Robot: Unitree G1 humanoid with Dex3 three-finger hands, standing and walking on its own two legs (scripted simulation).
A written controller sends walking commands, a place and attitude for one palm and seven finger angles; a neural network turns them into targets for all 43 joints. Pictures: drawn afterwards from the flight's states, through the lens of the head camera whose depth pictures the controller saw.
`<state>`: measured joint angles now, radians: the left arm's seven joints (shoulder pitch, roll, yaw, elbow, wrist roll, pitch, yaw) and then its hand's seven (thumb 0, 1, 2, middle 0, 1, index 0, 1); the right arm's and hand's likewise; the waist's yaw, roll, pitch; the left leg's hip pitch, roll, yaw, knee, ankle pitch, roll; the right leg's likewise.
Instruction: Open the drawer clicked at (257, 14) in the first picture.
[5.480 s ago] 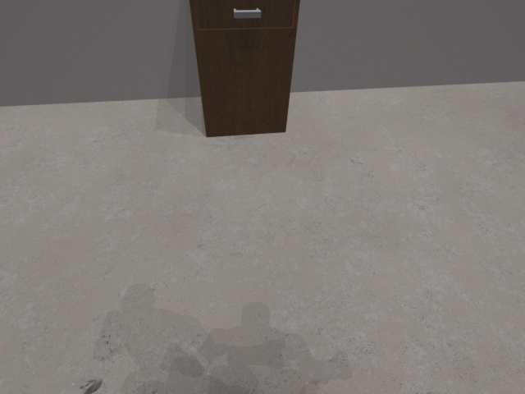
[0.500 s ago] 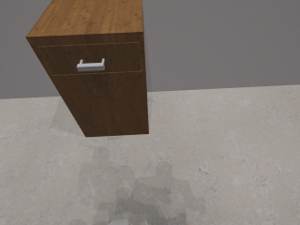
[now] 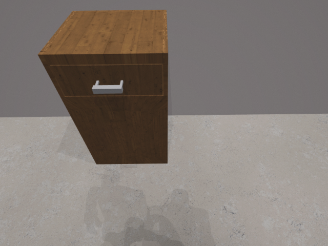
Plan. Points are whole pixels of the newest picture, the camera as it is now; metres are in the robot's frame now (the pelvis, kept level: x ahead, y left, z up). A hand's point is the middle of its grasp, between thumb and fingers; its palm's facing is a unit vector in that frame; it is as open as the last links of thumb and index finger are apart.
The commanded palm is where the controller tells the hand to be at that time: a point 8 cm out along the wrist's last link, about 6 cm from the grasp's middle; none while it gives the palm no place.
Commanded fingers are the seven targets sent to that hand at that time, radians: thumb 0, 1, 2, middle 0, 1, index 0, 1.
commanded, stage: take the last steps up to it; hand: left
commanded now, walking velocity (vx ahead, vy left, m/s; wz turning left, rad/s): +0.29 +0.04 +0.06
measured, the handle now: (108, 86) +0.72 +0.27 -0.05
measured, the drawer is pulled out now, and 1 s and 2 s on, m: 0.00 0.00 0.00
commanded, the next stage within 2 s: come to a stop and stand still in 0.44 s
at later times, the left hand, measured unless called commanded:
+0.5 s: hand out of the picture +0.08 +0.21 -0.19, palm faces +0.12 -0.98 -0.14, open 7.4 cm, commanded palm none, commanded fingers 0.00 0.90 0.90 -0.20 -0.30 -0.20 -0.30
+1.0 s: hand (100, 193) +0.30 +0.23 -0.16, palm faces +0.05 -0.96 -0.28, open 7.4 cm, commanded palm none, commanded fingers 0.00 0.90 0.90 -0.20 -0.30 -0.20 -0.30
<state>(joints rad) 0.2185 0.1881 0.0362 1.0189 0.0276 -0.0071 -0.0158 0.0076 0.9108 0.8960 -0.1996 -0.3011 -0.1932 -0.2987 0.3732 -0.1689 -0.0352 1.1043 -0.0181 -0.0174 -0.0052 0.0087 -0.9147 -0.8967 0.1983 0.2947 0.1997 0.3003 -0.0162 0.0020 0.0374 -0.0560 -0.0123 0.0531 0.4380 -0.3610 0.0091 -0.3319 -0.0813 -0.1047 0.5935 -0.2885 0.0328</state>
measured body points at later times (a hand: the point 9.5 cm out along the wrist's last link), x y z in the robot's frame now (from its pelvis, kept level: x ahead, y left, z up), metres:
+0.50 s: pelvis +0.15 +0.05 -0.01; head +0.17 +0.08 +0.44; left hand +0.08 +0.27 -0.17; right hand +0.25 -0.17 -0.14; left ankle +0.20 +0.15 -0.73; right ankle +0.06 -0.09 -0.69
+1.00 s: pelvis +0.22 +0.03 +0.00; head +0.28 +0.01 +0.45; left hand +0.30 +0.28 -0.13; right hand +0.27 -0.20 -0.17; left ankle +0.16 +0.16 -0.66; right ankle +0.25 -0.06 -0.73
